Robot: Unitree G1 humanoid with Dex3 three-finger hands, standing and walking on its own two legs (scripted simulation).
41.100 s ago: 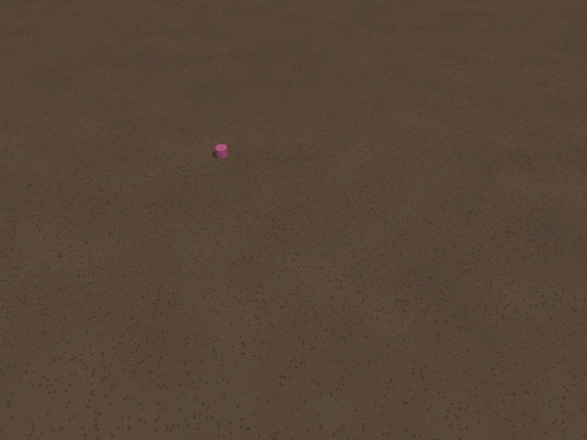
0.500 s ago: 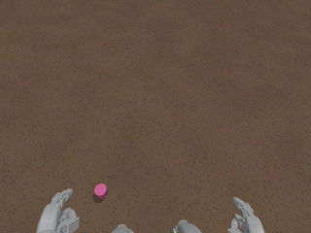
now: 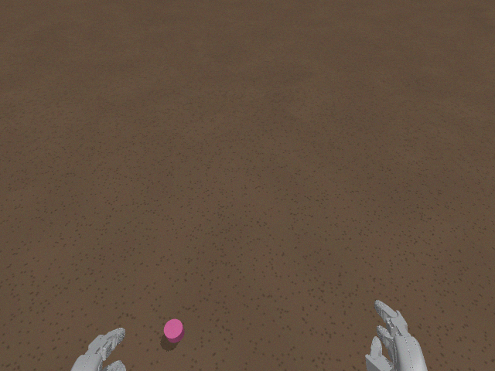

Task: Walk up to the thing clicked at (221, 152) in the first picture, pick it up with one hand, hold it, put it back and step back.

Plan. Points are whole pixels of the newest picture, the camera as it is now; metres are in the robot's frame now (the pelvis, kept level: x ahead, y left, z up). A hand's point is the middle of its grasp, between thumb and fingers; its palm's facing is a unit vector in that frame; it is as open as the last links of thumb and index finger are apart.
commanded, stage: home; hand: left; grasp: from above
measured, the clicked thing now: (174, 330) +0.44 +0.25 -0.69
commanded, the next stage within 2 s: stand in 1.72 s
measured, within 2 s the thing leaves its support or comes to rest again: neither
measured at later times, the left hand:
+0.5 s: hand out of the picture +0.17 +0.17 -0.05, palm faces +0.04 -0.98 -0.21, open 7.4 cm
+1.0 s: hand out of the picture +0.16 +0.17 -0.05, palm faces +0.04 -0.98 -0.21, open 7.4 cm
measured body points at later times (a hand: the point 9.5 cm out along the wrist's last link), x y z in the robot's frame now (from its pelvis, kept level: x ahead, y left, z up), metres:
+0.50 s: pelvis +0.01 -0.01 +0.00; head +0.03 -0.01 +0.45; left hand +0.17 +0.22 -0.03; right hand +0.16 -0.25 -0.07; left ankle +0.00 +0.11 -0.68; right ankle +0.01 -0.13 -0.68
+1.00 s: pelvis +0.00 -0.01 +0.00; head +0.02 -0.01 +0.45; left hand +0.16 +0.22 -0.03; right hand +0.16 -0.25 -0.07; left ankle +0.00 +0.11 -0.68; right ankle +0.01 -0.13 -0.68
